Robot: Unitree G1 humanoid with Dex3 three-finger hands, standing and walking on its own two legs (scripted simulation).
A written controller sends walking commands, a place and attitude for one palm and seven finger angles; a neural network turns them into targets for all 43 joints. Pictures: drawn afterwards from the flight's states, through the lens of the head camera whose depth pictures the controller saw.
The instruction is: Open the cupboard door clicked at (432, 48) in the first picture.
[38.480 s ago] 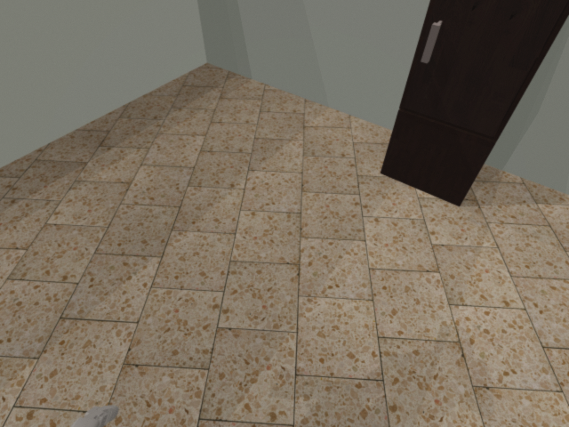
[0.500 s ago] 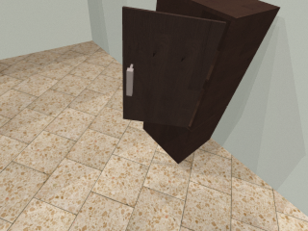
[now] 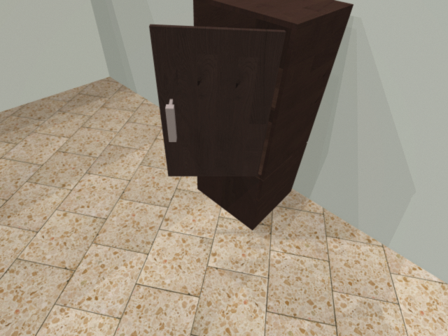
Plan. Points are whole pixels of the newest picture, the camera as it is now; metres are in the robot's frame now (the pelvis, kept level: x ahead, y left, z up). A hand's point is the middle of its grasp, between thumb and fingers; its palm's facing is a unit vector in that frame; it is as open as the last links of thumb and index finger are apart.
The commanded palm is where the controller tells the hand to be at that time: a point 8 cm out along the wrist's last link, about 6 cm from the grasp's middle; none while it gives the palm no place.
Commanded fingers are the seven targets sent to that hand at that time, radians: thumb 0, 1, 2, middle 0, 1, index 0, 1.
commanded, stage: come to a stop and stand still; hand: left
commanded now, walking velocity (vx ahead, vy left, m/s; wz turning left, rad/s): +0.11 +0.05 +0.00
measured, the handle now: (172, 120) +0.80 +0.20 -0.05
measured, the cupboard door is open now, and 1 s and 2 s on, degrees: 45 45 45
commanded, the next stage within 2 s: look again from close up in 1.34 s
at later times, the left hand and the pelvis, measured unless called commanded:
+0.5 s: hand out of the picture +0.01 +0.22 -0.19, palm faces +0.05 -0.99 -0.12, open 7.3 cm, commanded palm none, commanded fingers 0.00 0.90 0.90 -0.20 -0.30 -0.20 -0.30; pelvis +0.00 +0.05 +0.00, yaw +1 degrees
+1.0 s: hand out of the picture +0.06 +0.20 -0.18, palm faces +0.04 -0.98 -0.21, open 7.2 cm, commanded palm none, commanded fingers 0.00 0.90 0.90 -0.20 -0.30 -0.20 -0.30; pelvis +0.03 +0.02 -0.01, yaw +1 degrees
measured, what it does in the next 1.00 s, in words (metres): steps on the spot: left foot, then right foot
